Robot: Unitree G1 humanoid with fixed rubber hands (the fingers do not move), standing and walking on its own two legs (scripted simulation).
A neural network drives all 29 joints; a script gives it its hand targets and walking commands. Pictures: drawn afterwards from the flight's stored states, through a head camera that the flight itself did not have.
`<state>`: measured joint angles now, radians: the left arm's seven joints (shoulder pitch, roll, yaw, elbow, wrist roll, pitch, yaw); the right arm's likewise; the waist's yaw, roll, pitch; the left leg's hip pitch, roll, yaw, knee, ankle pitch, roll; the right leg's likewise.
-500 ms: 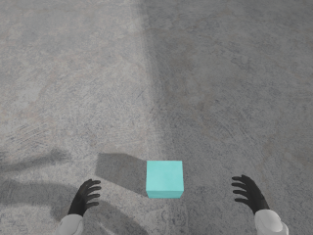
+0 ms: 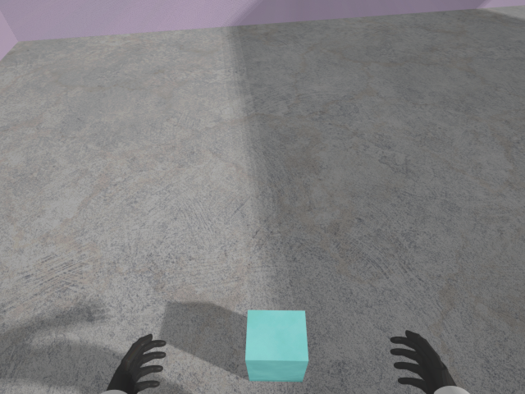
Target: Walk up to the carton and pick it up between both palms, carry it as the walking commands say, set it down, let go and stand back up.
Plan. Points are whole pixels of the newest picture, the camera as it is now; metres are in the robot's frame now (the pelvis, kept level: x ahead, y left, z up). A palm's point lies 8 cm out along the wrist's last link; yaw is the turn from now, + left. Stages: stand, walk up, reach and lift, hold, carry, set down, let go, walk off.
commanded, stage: let go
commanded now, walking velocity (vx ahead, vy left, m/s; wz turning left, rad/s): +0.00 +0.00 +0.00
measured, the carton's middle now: (276, 347) +0.40 -0.01 -0.65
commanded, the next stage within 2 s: stand in 0.04 s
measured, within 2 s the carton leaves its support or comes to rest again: neither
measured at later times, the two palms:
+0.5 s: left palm out of the picture +0.13 +0.29 -0.09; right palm out of the picture +0.14 -0.29 -0.08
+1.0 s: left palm out of the picture +0.10 +0.30 -0.10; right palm out of the picture +0.11 -0.30 -0.09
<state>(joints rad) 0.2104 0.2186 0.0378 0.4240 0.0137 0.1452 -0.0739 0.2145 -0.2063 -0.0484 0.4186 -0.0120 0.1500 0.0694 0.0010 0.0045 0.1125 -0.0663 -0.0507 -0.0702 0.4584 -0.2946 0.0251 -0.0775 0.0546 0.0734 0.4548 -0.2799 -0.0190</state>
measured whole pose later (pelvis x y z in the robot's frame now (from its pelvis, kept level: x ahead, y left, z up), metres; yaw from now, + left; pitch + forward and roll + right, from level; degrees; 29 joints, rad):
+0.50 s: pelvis +0.01 +0.00 +0.00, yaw +1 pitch -1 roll +0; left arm 0.18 0.34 0.03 0.81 0.04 0.00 0.03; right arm 0.17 -0.34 -0.03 0.78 -0.03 0.01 -0.03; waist 0.00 0.00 0.01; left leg -0.14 -0.05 -0.08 0.45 -0.29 0.03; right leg -0.14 0.05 0.07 0.44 -0.28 -0.02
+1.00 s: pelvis +0.00 +0.00 +0.01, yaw +1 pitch -2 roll +0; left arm 0.14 0.36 0.02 0.95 0.02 0.00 0.03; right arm 0.16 -0.37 -0.01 0.92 -0.02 -0.01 -0.03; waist 0.00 0.00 0.01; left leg -0.09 -0.06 -0.08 0.38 -0.25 0.03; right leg -0.10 0.04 0.07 0.37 -0.24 -0.02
